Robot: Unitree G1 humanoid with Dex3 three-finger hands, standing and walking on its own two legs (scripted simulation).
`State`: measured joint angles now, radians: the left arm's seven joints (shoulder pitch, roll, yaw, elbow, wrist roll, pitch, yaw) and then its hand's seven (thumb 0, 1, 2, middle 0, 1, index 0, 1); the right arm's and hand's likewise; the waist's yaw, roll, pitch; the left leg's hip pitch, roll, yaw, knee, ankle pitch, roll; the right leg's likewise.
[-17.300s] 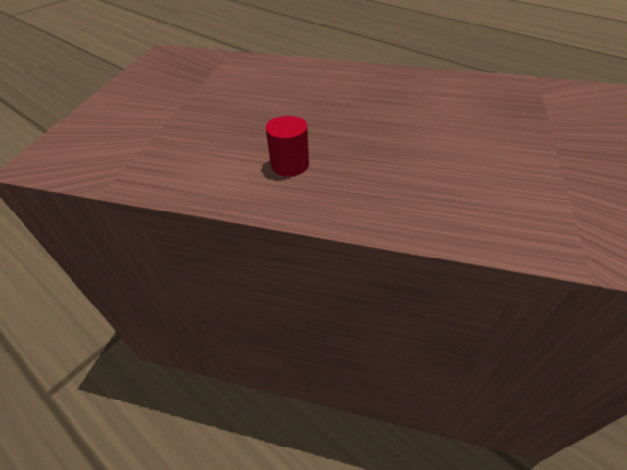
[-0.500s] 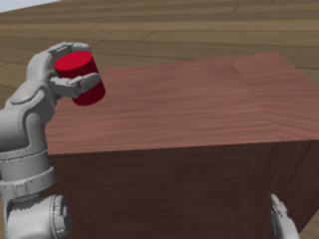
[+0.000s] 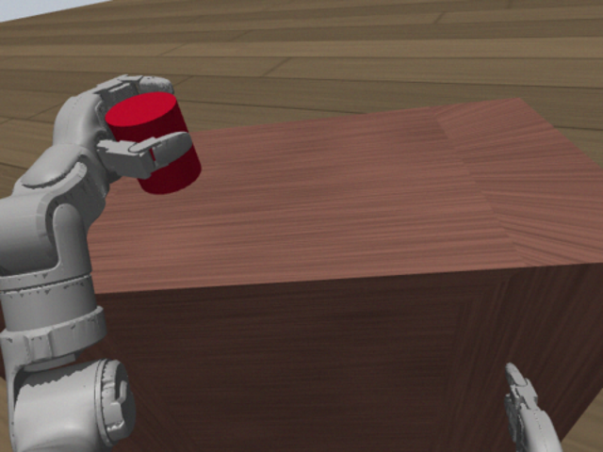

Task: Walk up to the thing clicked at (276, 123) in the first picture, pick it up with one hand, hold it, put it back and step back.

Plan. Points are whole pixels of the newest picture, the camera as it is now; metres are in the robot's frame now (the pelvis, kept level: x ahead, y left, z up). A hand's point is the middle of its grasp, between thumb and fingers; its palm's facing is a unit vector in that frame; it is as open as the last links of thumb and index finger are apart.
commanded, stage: hold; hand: left
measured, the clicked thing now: (157, 144) +0.35 +0.16 +0.32
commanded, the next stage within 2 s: crouch in 0.60 s
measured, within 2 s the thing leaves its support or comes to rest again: neither
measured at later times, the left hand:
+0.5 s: hand (152, 136) +0.34 +0.16 +0.33, palm faces +0.07 -1.00 -0.03, open 10.0 cm
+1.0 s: hand (161, 144) +0.37 +0.17 +0.31, palm faces +0.10 -0.99 +0.01, open 10.0 cm
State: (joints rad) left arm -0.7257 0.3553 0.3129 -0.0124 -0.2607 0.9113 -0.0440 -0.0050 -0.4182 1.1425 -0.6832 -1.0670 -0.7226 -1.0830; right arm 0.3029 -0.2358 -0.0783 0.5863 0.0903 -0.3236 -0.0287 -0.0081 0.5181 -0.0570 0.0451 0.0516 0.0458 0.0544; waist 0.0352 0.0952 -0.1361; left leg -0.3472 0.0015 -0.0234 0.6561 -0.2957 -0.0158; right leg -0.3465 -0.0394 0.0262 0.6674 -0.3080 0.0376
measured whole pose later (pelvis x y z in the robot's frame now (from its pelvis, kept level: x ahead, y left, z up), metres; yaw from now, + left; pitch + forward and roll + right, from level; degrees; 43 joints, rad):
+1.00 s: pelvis -0.01 +0.00 +0.00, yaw +0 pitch -1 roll +0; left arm -0.80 0.35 0.28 0.24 -0.23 0.81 -0.02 -0.01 -0.43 1.15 -0.70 -1.05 -0.74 -1.06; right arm 0.29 -0.23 -0.06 0.59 0.08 -0.34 -0.04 -0.01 0.56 -0.04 0.05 0.05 0.05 0.05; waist 0.02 0.07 -0.12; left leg -0.36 0.00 -0.03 0.64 -0.27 -0.01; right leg -0.35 -0.04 0.02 0.66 -0.29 0.04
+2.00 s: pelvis +0.03 +0.00 +0.00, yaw -1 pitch +6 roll -1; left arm -0.85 0.38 0.31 0.80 -0.12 0.15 -0.03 -0.01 -0.42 1.15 -0.69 -1.04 -0.74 -1.06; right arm 0.29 -0.22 -0.02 0.55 0.02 -0.28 -0.05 -0.01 0.54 -0.05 0.05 0.05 0.05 0.06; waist -0.06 0.05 -0.08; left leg -0.42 0.03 -0.02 0.63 -0.31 -0.02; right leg -0.41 -0.02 0.03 0.60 -0.29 0.04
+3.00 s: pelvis +0.03 +0.00 -0.02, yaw -2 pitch +15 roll -2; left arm -0.93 0.48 0.38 1.08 -0.08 -0.13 -0.07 -0.01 -0.42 1.15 -0.69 -1.05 -0.74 -1.06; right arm 0.27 -0.22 0.00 0.36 -0.02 -0.11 -0.02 -0.01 0.50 -0.06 0.05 0.05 0.05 0.06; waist -0.15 0.02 -0.11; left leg -0.68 0.05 -0.02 0.81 -0.39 -0.01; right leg -0.65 0.01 0.03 0.75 -0.35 0.04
